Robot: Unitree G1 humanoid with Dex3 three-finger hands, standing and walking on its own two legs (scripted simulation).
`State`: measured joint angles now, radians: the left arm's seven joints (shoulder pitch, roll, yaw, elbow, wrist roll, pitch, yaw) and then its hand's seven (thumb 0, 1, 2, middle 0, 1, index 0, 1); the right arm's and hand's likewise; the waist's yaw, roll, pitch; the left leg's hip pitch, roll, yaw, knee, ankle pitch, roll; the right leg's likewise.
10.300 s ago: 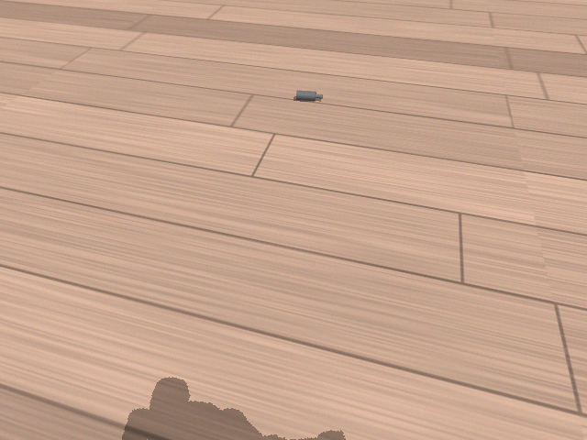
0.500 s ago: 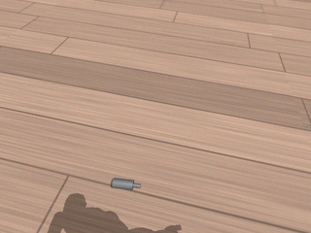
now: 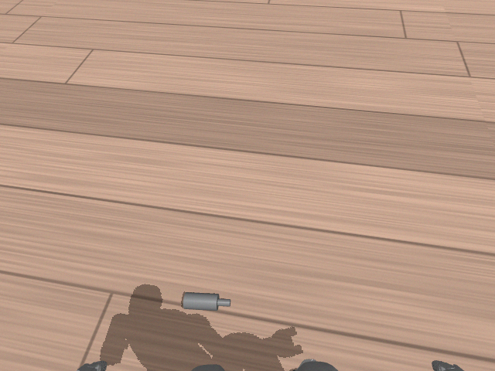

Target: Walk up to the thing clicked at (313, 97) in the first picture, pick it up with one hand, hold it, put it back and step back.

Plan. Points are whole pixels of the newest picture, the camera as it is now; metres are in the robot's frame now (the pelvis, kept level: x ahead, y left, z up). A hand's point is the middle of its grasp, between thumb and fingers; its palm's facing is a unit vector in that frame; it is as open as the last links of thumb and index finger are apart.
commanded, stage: walk up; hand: left
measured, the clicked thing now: (207, 301) +0.41 +0.21 -0.73
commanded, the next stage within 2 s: stand in 1.72 s
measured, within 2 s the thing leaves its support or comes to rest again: neither
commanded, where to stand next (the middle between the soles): +0.03 -0.01 m, yaw +1 degrees
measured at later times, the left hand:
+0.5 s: hand out of the picture +0.08 +0.26 -0.16, palm faces +0.00 -0.94 -0.34, open 7.4 cm
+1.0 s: hand out of the picture +0.06 +0.23 -0.13, palm faces +0.02 -0.94 -0.35, open 7.4 cm
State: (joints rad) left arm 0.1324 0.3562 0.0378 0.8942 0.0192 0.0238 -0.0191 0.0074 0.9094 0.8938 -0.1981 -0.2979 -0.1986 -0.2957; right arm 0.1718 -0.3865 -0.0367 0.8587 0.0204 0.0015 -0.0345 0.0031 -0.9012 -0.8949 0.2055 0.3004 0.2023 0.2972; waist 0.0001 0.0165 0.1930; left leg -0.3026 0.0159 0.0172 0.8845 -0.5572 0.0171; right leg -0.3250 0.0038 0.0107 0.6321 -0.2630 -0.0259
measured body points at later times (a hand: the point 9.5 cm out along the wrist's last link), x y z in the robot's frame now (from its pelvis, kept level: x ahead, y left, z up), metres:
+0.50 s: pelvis -0.02 -0.02 +0.00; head +0.03 +0.01 +0.45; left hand +0.08 +0.30 -0.13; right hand +0.07 -0.33 -0.10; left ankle +0.00 +0.11 -0.72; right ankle -0.03 -0.17 -0.72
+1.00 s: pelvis -0.03 -0.03 +0.02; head -0.02 -0.03 +0.47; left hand +0.06 +0.28 -0.11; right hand +0.05 -0.32 -0.12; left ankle +0.00 +0.11 -0.72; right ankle -0.03 -0.17 -0.72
